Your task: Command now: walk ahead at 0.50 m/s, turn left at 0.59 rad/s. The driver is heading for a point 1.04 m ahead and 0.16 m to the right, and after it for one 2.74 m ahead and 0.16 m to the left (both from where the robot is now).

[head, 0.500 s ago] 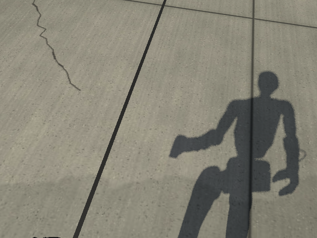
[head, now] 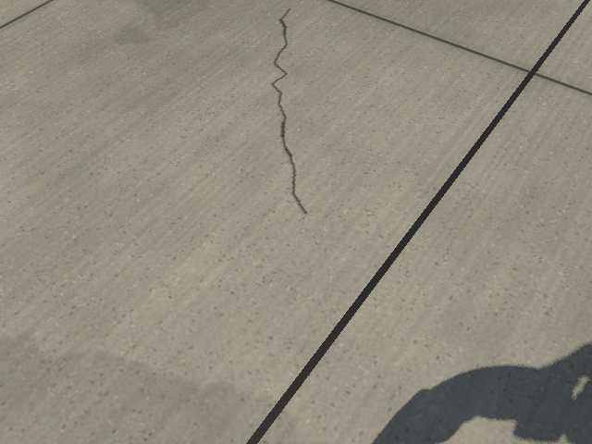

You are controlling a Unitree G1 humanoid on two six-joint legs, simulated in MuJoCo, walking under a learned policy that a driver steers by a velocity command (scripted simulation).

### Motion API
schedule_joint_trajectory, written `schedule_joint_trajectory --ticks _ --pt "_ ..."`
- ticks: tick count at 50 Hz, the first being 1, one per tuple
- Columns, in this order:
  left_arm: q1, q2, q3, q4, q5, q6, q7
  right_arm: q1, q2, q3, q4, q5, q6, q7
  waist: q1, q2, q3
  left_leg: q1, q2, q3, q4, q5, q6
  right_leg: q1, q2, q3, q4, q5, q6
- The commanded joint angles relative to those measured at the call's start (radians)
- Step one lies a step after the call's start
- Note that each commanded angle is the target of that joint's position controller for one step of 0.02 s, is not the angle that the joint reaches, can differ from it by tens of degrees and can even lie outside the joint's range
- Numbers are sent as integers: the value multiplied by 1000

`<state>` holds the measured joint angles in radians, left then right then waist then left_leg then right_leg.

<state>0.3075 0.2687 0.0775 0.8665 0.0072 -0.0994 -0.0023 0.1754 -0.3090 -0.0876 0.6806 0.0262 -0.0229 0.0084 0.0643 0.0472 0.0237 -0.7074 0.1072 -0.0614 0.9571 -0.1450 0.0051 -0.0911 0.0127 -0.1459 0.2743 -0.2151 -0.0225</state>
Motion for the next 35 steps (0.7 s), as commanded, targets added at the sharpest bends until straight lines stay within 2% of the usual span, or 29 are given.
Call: schedule_joint_trajectory --ticks 1,4,6,7,8,9,10,11,12,13,14,15,16,17,19,21,24,26,28,32,33,35 --pt "-75 162 34 -76 -5 -11 8 -63 -8 8 -82 -2 -16 19 -11 -109 6 9 9 23 -148 151 5 17 -255 78 -122 289 -139" --pt "-19 185 40 -56 -18 3 9 -154 1 16 -119 -2 -17 35 22 -102 37 32 -12 67 -257 146 23 69 -276 37 -110 293 -127" --pt "10 201 43 -38 -30 15 5 -183 -4 15 -141 -1 -18 42 17 -107 53 49 -34 83 -307 68 49 120 -303 31 -85 358 -122" --pt "12 213 46 -33 -35 20 4 -177 -15 11 -146 -4 -19 44 0 -116 48 84 -56 99 -329 16 68 143 -312 21 -49 467 -118" --pt "8 230 49 -30 -40 25 5 -149 -35 1 -144 -9 -18 44 -28 -136 22 152 -88 122 -345 -34 88 160 -315 7 14 639 -111" --pt "-2 242 49 -26 -43 31 8 -61 -67 -17 -124 -13 -17 42 -92 -145 -35 289 -127 146 -386 -36 114 156 -301 -19 139 791 -95" --pt "-1 223 39 -23 -41 35 12 103 -115 -46 -72 -11 -16 33 -177 -127 -123 539 -168 160 -442 42 144 74 -264 -56 329 823 -67" --pt "7 171 15 -45 -11 29 14 269 -197 -74 -36 -13 -8 14 -238 -22 -239 864 -16 -56 -404 109 197 -181 -222 -68 638 490 -22" --pt "120 47 -28 -82 4 3 -3 246 -294 -77 -35 -10 -16 11 -113 218 -367 1135 246 -598 -509 -37 380 -566 -40 33 982 -373 31" --pt "21 144 -7 -71 -38 -23 -13 282 -200 -51 -46 -13 -23 16 -194 89 -420 1121 269 -682 -611 -103 374 -652 -48 207 1085 -387 21" --pt "-72 173 2 -101 -69 -29 -16 229 -159 -36 -33 -20 -33 19 -194 69 -261 1005 239 -500 -621 -10 325 -725 -89 195 1092 -310 7" --pt "-90 158 -3 -100 -57 -29 -10 159 -126 -25 -34 -17 -38 18 -152 12 -180 854 199 -371 -628 74 287 -695 -136 193 1021 -218 1" --pt "-92 158 2 -89 -36 -21 -6 98 -87 -13 -35 -22 -42 19 -116 7 -121 722 165 -274 -654 141 264 -641 -164 195 959 -162 6" --pt "-54 153 5 -77 -35 -4 -8 63 -62 -5 -38 -32 -49 19 -77 27 -101 632 143 -213 -693 161 252 -570 -185 209 932 -115 9" --pt "-10 115 1 -60 -38 27 -7 44 -63 -8 -22 -35 -69 18 -44 28 -82 548 137 -143 -765 164 254 -521 -187 214 896 -64 24" --pt "-42 99 -1 -69 -35 44 0 49 -76 -13 1 -42 -85 12 -44 9 -36 519 135 -63 -810 189 246 -566 -177 237 838 16 41" --pt "-100 88 -1 -86 -30 41 -4 69 -75 -13 28 -47 -90 -2 -62 0 -4 557 109 49 -826 221 208 -622 -150 259 682 198 47" --pt "-149 75 -6 -100 -28 34 -16 67 -83 -13 36 -43 -91 -8 -80 1 12 568 92 117 -835 222 180 -597 -131 226 551 314 39" --pt "-218 54 -16 -125 -26 31 -28 95 -96 -16 54 -38 -88 -13 -113 -8 39 599 103 153 -844 221 167 -590 -119 185 456 365 28" --pt "-306 48 -24 -186 -25 30 -54 156 -116 -25 93 -23 -61 -20 -147 -13 69 775 157 187 -776 330 154 -661 -100 140 358 262 -11" --pt "-313 54 -22 -202 -25 30 -62 155 -125 -28 96 -19 -51 -23 -141 -5 65 811 168 196 -742 409 146 -661 -88 121 347 208 -24" --pt "-272 83 -8 -217 -26 34 -71 130 -155 -36 89 -15 -34 -35 -100 36 10 846 171 225 -619 745 119 -562 -31 60 346 96 -61"
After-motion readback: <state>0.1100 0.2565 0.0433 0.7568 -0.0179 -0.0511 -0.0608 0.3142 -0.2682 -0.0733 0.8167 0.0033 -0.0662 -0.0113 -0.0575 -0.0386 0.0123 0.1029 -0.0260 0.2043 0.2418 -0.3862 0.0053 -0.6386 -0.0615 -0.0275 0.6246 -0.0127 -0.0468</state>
